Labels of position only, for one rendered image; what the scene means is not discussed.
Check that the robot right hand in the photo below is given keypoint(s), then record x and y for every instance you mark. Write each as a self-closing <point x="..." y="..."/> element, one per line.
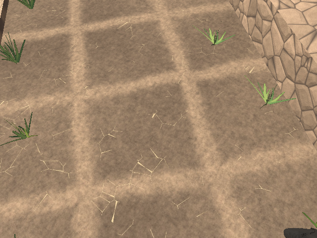
<point x="300" y="233"/>

